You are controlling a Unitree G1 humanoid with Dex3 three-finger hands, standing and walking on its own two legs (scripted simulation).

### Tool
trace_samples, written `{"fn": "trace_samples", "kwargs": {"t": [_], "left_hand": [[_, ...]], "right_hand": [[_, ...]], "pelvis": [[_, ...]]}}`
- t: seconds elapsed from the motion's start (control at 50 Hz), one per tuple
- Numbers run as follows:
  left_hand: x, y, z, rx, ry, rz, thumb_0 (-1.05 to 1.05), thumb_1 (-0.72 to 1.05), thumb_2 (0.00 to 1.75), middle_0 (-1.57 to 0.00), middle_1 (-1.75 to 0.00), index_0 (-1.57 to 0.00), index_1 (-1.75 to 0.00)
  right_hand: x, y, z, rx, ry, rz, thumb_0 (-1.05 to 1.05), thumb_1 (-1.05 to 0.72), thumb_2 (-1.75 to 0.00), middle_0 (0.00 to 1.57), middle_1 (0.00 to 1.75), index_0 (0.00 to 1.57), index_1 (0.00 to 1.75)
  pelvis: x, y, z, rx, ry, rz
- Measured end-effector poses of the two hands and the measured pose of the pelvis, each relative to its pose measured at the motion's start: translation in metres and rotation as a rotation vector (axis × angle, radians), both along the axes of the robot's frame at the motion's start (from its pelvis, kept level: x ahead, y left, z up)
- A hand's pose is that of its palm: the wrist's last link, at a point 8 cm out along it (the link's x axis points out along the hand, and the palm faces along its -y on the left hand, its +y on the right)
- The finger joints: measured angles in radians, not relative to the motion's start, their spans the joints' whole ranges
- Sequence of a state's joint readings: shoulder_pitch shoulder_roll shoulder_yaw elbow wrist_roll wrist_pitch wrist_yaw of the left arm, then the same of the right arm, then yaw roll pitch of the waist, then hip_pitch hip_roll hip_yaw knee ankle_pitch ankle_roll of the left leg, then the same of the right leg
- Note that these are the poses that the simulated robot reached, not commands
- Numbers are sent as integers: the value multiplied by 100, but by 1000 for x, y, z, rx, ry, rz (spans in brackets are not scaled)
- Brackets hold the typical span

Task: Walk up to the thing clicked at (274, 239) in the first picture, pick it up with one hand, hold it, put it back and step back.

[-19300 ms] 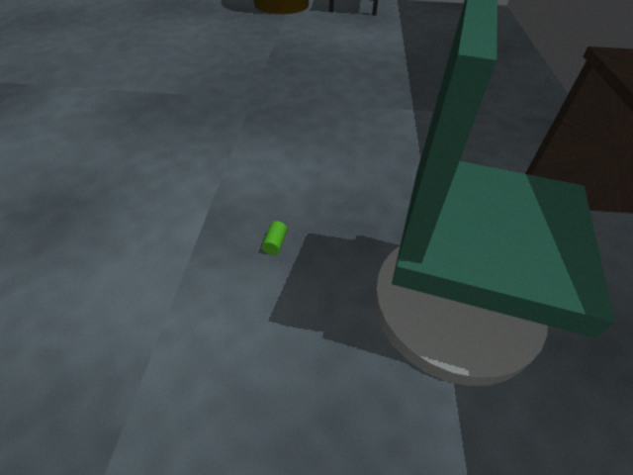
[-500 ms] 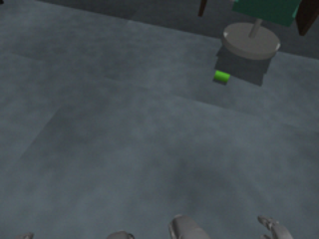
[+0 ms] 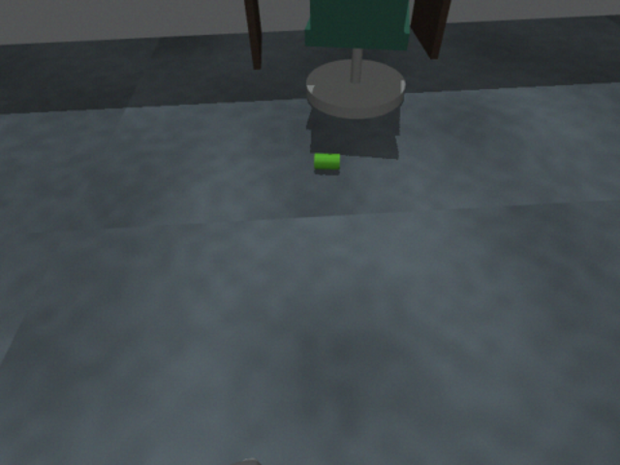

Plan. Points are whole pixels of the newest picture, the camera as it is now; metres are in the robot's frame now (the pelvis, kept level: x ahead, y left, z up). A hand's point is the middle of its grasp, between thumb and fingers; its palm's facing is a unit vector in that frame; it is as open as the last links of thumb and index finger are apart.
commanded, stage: walk up
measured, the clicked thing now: (327, 161) +1.56 -0.13 -0.72
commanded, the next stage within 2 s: none
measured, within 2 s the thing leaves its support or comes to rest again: neither
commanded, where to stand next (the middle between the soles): +0.09 +0.02 m, yaw -17 degrees
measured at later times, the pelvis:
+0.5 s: pelvis +0.04 +0.01 -0.01, yaw -13 degrees
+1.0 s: pelvis +0.03 +0.04 +0.00, yaw -18 degrees
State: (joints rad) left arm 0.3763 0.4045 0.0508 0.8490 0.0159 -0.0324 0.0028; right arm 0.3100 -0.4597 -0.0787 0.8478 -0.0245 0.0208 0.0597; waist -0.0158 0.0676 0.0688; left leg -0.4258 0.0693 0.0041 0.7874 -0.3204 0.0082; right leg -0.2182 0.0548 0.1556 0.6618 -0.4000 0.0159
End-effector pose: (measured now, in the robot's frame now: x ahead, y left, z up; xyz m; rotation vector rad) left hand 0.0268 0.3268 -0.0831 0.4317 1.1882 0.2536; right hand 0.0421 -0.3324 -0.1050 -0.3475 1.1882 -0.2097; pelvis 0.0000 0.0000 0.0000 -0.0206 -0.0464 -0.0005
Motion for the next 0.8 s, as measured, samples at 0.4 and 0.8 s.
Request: {"fn": "trace_samples", "kwargs": {"t": [0.4,0.8], "left_hand": [[162,-21,-11,2,-103,-246,1,91,89,-21,-29,-21,-30],[192,-29,-28,-82,-73,-328,1,90,89,-21,-30,-21,-30]], "right_hand": [[3,16,-23,18,-1,-190,0,-91,-89,20,30,20,30],[-32,42,-9,-9,-2,-299,0,-91,-89,20,30,20,30]], "pelvis": [[35,4,-14,17,2,-186],[31,29,-7,19,4,-288]]}}
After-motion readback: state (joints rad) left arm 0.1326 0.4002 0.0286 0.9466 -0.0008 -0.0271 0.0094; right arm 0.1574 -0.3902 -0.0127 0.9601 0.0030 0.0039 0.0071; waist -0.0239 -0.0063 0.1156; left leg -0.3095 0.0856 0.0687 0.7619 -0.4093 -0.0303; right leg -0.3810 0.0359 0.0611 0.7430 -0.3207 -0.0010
